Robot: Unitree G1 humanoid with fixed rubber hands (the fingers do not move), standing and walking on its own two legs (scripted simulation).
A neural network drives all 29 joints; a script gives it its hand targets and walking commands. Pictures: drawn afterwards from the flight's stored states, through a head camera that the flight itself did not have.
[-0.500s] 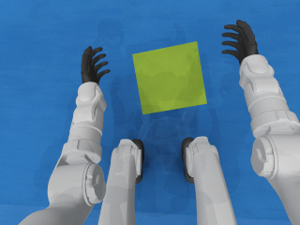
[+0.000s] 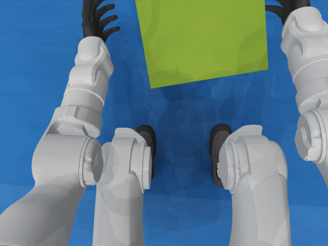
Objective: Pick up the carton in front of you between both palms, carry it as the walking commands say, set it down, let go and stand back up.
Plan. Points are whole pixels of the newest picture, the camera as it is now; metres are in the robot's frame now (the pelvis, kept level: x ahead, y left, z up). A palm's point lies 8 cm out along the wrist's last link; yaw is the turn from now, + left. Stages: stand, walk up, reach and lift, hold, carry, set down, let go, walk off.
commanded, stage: reach and lift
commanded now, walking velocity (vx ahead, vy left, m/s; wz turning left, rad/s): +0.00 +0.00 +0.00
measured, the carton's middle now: (196, 35) +0.51 -0.06 -0.26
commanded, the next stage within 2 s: none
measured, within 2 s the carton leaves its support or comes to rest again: leaves its support in 0.84 s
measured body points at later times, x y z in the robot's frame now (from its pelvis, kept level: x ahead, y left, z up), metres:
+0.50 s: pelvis +0.01 +0.00 -0.01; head +0.37 -0.05 +0.26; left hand +0.53 +0.12 -0.19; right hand +0.54 -0.21 -0.20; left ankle +0.13 +0.13 -0.35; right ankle +0.12 -0.12 -0.35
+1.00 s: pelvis +0.01 +0.00 -0.01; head +0.33 -0.06 +0.30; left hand +0.53 +0.10 -0.14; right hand +0.53 -0.20 -0.15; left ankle +0.13 +0.13 -0.35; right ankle +0.12 -0.13 -0.35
